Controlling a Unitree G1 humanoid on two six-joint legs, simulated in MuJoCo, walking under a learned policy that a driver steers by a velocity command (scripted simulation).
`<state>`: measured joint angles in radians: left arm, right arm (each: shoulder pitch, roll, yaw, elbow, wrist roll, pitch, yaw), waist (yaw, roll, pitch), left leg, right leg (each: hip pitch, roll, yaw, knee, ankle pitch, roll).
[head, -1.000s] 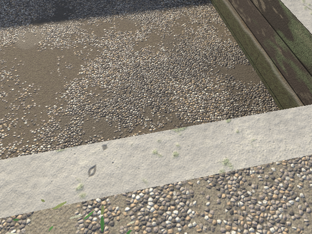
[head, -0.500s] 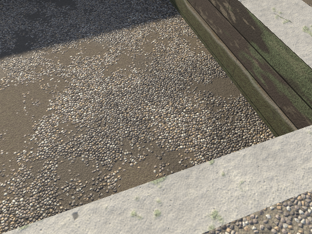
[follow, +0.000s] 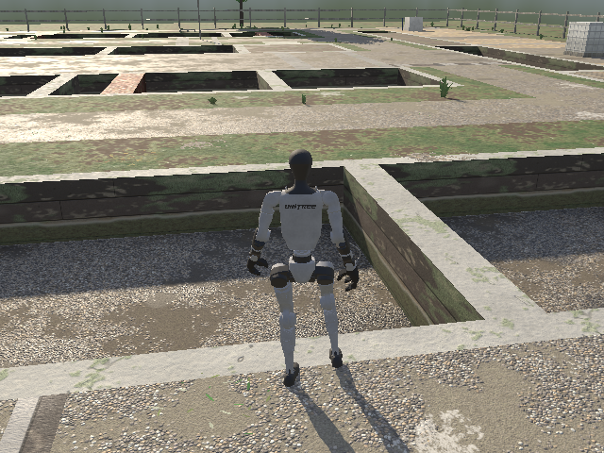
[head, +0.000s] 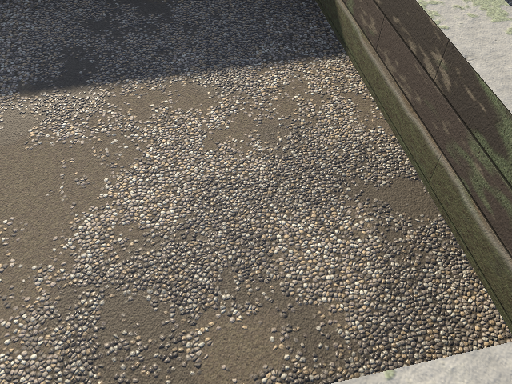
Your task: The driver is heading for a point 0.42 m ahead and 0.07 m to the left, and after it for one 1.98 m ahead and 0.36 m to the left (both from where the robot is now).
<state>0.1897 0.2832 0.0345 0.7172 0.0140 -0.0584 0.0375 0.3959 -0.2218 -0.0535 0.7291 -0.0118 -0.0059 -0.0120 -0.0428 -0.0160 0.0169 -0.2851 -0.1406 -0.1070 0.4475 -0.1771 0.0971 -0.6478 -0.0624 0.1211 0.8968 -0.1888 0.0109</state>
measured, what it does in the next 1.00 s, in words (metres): walks ahead, turning left: right foot, then left foot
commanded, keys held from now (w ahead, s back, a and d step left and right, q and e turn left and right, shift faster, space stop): w+q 0.84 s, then w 0.02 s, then w+e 0.14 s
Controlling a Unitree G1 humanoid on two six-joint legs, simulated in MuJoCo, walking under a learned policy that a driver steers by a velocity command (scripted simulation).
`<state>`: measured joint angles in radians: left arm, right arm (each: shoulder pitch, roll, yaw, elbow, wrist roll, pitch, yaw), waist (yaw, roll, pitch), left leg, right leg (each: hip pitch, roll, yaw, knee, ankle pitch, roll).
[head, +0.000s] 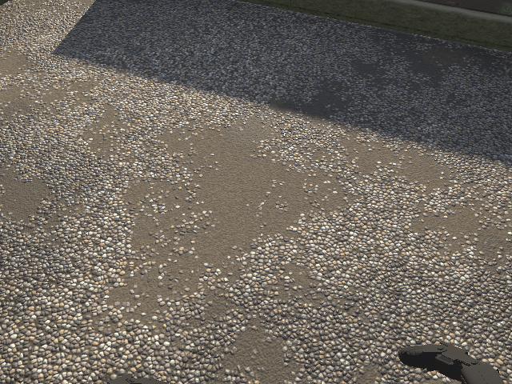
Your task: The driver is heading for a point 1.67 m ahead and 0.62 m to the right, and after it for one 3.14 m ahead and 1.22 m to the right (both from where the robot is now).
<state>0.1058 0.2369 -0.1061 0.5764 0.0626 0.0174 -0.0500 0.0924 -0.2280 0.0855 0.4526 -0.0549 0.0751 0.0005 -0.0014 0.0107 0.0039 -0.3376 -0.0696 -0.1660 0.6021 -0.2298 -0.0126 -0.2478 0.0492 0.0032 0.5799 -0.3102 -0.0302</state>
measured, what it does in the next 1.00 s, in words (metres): stands, turning right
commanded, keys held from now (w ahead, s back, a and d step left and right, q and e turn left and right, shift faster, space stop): w+e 1.00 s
